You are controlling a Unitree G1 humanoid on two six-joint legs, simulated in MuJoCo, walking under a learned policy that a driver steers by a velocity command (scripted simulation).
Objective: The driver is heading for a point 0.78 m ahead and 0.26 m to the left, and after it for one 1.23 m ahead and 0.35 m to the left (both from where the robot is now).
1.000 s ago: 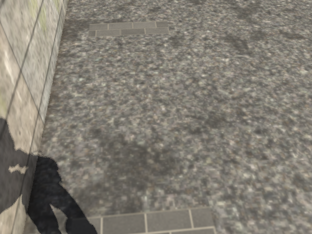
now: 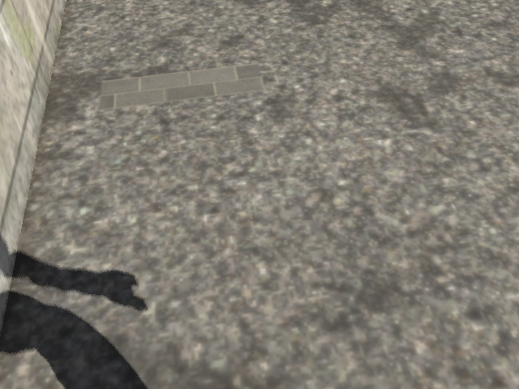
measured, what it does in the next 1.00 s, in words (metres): walks ahead, turning left: left foot, then right foot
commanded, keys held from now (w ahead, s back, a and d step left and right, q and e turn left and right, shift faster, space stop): w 0.42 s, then w+q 0.36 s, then q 0.22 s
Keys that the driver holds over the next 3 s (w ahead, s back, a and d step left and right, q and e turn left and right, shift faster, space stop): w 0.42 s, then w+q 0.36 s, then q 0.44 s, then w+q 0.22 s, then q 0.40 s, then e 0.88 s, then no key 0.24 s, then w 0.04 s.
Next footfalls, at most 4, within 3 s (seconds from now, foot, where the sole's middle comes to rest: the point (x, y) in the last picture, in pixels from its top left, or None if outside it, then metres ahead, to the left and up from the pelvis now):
0.20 left None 0.31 0.15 -0.79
0.76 right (319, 352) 0.61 -0.08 -0.79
1.24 left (220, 341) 0.63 0.19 -0.79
1.66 right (275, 284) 0.81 0.04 -0.79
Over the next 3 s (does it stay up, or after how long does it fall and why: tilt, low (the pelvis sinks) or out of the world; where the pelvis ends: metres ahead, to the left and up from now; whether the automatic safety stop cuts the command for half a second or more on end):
stays up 0.73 0.09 -0.01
